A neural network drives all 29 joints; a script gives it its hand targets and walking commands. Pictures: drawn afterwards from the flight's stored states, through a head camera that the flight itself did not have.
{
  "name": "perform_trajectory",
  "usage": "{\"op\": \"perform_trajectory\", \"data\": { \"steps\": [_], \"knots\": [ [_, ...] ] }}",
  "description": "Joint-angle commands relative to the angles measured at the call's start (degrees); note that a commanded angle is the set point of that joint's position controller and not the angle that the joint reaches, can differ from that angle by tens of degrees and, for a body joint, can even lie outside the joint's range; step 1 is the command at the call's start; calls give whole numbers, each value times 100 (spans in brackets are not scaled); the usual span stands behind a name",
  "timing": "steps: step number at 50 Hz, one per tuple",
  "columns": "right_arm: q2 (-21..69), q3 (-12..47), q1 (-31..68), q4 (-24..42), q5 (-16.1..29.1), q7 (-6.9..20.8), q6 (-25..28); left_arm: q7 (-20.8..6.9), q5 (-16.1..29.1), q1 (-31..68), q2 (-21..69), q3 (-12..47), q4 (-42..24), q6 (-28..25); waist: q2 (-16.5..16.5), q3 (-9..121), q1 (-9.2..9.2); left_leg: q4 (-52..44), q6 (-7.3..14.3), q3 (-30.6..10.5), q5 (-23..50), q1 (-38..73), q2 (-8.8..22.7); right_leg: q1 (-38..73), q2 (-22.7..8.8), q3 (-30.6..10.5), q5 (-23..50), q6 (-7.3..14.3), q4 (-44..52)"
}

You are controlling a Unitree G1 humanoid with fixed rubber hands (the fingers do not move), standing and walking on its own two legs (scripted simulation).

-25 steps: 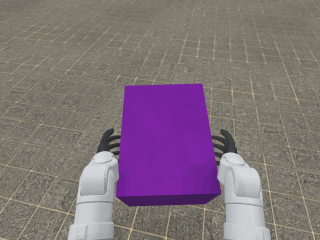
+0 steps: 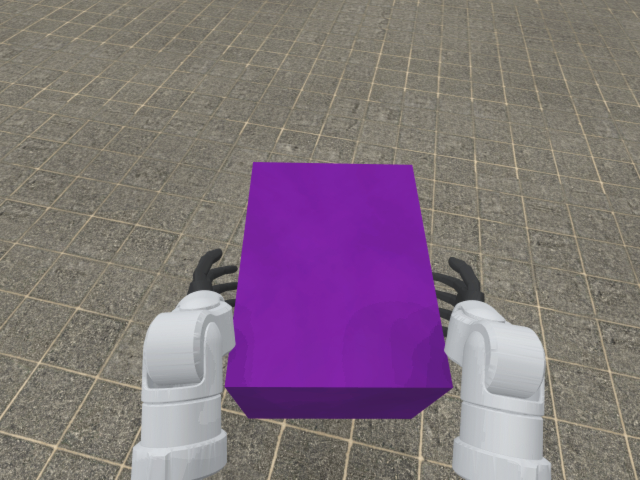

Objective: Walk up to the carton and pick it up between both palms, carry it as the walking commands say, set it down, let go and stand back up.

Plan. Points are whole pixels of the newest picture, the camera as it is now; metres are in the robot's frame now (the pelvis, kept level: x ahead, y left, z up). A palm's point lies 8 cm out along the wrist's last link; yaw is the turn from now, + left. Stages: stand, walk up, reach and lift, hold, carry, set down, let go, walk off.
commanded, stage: carry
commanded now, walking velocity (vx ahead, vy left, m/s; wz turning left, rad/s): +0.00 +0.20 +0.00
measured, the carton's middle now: (331, 289) +0.37 +0.00 +0.01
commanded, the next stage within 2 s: none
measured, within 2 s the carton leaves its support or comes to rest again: neither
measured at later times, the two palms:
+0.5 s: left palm (116, 328) +0.26 +0.24 +0.07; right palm (391, 355) +0.25 -0.06 +0.07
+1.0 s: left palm out of the picture +0.20 +0.37 +0.08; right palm (263, 414) +0.19 +0.07 +0.07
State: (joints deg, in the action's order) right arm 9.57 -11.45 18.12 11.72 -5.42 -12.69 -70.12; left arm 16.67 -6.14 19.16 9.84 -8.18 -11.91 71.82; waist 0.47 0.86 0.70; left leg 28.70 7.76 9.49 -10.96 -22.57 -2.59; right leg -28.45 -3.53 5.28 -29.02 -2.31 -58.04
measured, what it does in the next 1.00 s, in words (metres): steps to the left: right foot, then left foot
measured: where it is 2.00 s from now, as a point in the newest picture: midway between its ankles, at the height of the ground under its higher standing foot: outside the picture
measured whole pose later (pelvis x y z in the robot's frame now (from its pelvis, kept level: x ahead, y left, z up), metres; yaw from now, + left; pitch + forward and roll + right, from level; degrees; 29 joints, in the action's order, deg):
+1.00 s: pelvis -0.09 +0.23 +0.00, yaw +0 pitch +2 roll +1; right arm 8.5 -9.0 14.2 14.6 -6.5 -13.2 -70.8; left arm 15.1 -5.8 17.9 9.5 -6.8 -9.4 69.9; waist -1.9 0.8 0.1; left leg 50.2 1.9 5.0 -21.7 -28.4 -3.3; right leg -18.5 -4.6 8.8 -17.9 0.8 -34.7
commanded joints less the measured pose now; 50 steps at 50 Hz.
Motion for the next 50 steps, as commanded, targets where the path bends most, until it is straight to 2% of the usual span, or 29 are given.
{"op": "perform_trajectory", "data": {
  "steps": [1, 3, 4, 6, 7, 8, 9, 10, 12, 14, 18, 22, 24, 25, 26, 28, 30, 31, 33, 35, 38, 41, 42, 43, 45, 46, 47, 49, 50],
  "knots": [
    [5602, 4117, 2994, 967, 2479, 2265, 35, -2644, 2545, 2455, 5905, 3888, -160, -130, -497, 3172, -133, -515, 337, -1781, 3200, 3333, 1592, -382, 45, -5, -193, 22, 875],
    [5571, 4242, 2793, 794, 2303, 2194, 10, -2737, 2464, 2161, 5754, 3740, 8, -120, -252, 3100, -110, -490, 464, -1610, 2940, 2705, 1536, 239, 29, 53, -51, 67, 1456],
    [5733, 4226, 3037, 651, 2400, 2207, 6, -2743, 2525, 2388, 5771, 3731, -43, -151, -411, 3103, -77, -691, 417, -1563, 1949, 2228, 1549, 754, 87, 103, 227, 250, 1991],
    [5749, 4292, 2772, 408, 2374, 2248, -39, -2742, 2449, 2401, 5778, 3715, -33, -176, -452, 2867, 81, -196, 58, -1022, 1520, 1099, 1084, 2196, -369, -146, 1632, 395, 3625],
    [5763, 4220, 2819, 243, 2332, 2238, -80, -2786, 2500, 2573, 5755, 3733, -56, -175, 478, 2701, 102, 99, -289, -1031, 864, 73, 870, 2951, -938, -1008, 2024, 645, 3720],
    [5785, 4354, 2781, 233, 2402, 2263, -62, -2830, 2482, 2599, 5499, 3628, -254, -223, 1781, 2832, 76, 1299, -696, -865, -1167, -1053, 610, 3561, -2456, -2797, 3574, 1184, 3699],
    [5742, 4368, 3188, 439, 2478, 2262, -32, -2823, 2543, 2791, 5689, 3760, -253, -248, 1573, 2670, 91, 2538, -808, -926, -1715, -1584, 422, 3292, -2886, -2979, 3690, 1596, 3685],
    [5902, 4656, 3504, 895, 2587, 2300, -8, -2831, 2492, 2885, 5879, 3831, -496, -297, 1382, 2362, 73, 3331, -648, -1642, -1397, -1534, 589, 2801, -2788, -2790, 4083, 1717, 3480],
    [5699, 4514, 3825, 846, 2534, 2264, 52, -2828, 2597, 3079, 5976, 3851, -234, -256, 397, 2161, 37, 3195, -745, -1468, -1066, -1623, 454, 2731, -1955, -1603, 4066, 1220, 3376],
    [5741, 4496, 3634, 881, 2551, 2270, 83, -2769, 2575, 3048, 5914, 3773, -306, -252, 337, 2254, 6, 2781, -898, -1196, -1141, -1594, 376, 2969, -1787, -1346, 5785, 1115, 3006],
    [5887, 4460, 2856, 211, 2506, 2310, -49, -2722, 2459, 2847, 5643, 3639, -409, -264, 1386, 2179, 35, 1656, -1027, -494, -1238, -592, 321, 2459, -1531, -628, 5082, 812, 2991],
    [5781, 4558, 3114, 290, 2561, 2306, -70, -2744, 2203, 2374, 5533, 3362, 54, -207, 1736, 2522, 37, 595, -937, -237, -690, -5, 196, 2604, -1502, -564, 5004, 538, 2653],
    [5696, 4592, 3318, 500, 2577, 2322, -26, -2764, 2134, 2138, 5593, 3398, 285, -199, 1345, 2513, -42, -879, -858, -494, 414, 752, 485, 2244, -1105, -116, 4158, 54, 1927],
    [5676, 4529, 3275, 522, 2516, 2334, -15, -2747, 2182, 2245, 5611, 3534, 79, -220, 124, 2839, -112, -613, -586, -1199, 2437, 1932, 1235, 1250, -760, 61, 2624, -189, 1320],
    [5680, 4428, 3171, 284, 2465, 2361, -52, -2703, 2163, 2441, 5731, 3580, 119, -217, -1401, 2622, -89, -362, -92, -2618, 5293, 2551, 2304, -189, -149, 324, -617, -345, 263],
    [5736, 4119, 3228, 217, 2474, 2393, 80, -2693, 2401, 3061, 5819, 3860, -278, -301, -1598, 2946, -145, -215, 378, -2210, 4419, 2488, 2027, -356, -83, 15, -1278, -136, -178],
    [5788, 4120, 2874, 552, 2383, 2370, 127, -2709, 2633, 3191, 6077, 4235, -777, -366, -1101, 2758, -94, -39, 237, -1384, 4225, 2483, 1613, -398, -139, 12, -585, -105, -201],
    [5932, 4057, 3125, 686, 2480, 2367, 139, -2659, 2744, 3514, 6194, 4260, -1041, -411, -1260, 2917, -96, 51, 277, -1116, 4071, 2655, 1531, -525, -114, 161, -402, -122, -124],
    [5906, 3947, 3015, 667, 2338, 2307, 146, -2665, 2804, 3333, 6211, 4360, -942, -373, -1023, 3239, -120, 34, 329, -1266, 3924, 2937, 1577, -487, -71, 47, -302, -143, 44],
    [5826, 3828, 2467, 639, 2217, 2272, 208, -2592, 2872, 3495, 5947, 4420, -1434, -365, -1454, 3358, -166, -46, 433, -1551, 4133, 3452, 1575, -543, 77, 117, -276, -82, 386],
    [5699, 3921, 2041, 574, 2064, 2180, 228, -2690, 2832, 3052, 5634, 4195, -1178, -289, -954, 3440, -169, -160, 631, -1677, 3878, 3446, 1793, -190, -19, 3, -288, 40, 907],
    [5636, 4310, 2613, 1133, 2076, 2121, 214, -2841, 2669, 2377, 5656, 3913, -611, -205, -535, 3165, 4, -174, 467, -1384, 2919, 2502, 1554, 919, -44, 126, 572, 236, 2515],
    [5601, 4079, 2203, 806, 1938, 2123, 183, -2838, 2658, 2387, 5716, 3903, -450, -157, -539, 3005, 36, -106, 270, -1209, 2596, 1901, 1372, 1497, -200, 140, 1555, 300, 3071],
    [5552, 4340, 2628, 1143, 2015, 2114, 209, -2929, 2623, 2221, 5733, 3796, -285, -175, -26, 3054, 112, -59, -114, -986, 1506, 897, 1087, 2639, -601, -385, 1944, 473, 3537],
    [5515, 4497, 3021, 1308, 2250, 2123, 201, -2945, 2556, 2006, 5558, 3655, -182, -246, 2129, 2946, 74, 1977, -764, -861, -1593, -1219, 454, 3832, -2763, -2727, 4562, 1289, 3535],
    [5616, 4683, 3340, 1396, 2382, 2199, 132, -2906, 2446, 2076, 5781, 3614, -129, -271, 1937, 2650, 108, 2908, -715, -1183, -1685, -1446, 457, 3262, -2906, -2530, 5037, 1665, 3510],
    [5665, 4791, 3628, 1499, 2538, 2225, 108, -2905, 2412, 2220, 5838, 3586, -172, -292, 1532, 2443, 69, 3291, -726, -1579, -1421, -1216, 685, 2739, -2737, -2235, 4310, 1666, 3435],
    [5706, 4652, 3485, 938, 2520, 2303, 45, -2892, 2517, 2752, 5900, 3651, -68, -235, 728, 1973, -2, 2902, -797, -1332, -1119, -1188, 598, 2349, -1990, -1319, 3790, 1127, 3415],
    [5642, 4673, 3426, 823, 2544, 2318, 37, -2870, 2416, 2596, 5806, 3606, -16, -241, 862, 1900, 8, 2576, -885, -1037, -1149, -1227, 422, 2384, -1724, -1096, 4045, 960, 3346]
  ]
}}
